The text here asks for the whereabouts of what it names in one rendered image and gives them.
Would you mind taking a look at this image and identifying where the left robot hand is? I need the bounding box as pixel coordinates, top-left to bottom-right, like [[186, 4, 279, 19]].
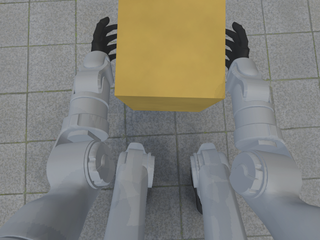
[[91, 16, 118, 61]]

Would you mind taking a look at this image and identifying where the right robot thigh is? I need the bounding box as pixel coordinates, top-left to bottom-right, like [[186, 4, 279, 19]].
[[190, 148, 248, 240]]

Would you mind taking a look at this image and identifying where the left robot forearm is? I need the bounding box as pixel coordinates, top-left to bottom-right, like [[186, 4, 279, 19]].
[[46, 50, 114, 179]]

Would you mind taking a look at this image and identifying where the right robot upper arm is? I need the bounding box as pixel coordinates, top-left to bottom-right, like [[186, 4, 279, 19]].
[[229, 149, 320, 240]]

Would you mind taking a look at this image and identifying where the right robot hand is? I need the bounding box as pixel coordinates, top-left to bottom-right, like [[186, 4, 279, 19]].
[[225, 22, 250, 71]]

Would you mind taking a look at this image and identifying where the left robot thigh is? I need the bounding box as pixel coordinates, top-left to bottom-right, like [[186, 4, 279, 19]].
[[103, 148, 155, 240]]

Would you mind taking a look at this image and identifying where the robot thigh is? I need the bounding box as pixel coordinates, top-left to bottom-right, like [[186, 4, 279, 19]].
[[103, 148, 155, 240], [190, 148, 248, 240]]

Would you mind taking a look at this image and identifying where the carton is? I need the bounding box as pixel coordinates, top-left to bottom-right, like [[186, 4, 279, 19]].
[[114, 0, 226, 112]]

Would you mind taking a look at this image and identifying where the left robot upper arm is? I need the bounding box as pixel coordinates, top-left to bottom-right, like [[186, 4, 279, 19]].
[[0, 139, 116, 240]]

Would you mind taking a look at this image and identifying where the right robot forearm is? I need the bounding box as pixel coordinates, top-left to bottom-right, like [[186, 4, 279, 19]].
[[225, 57, 296, 163]]

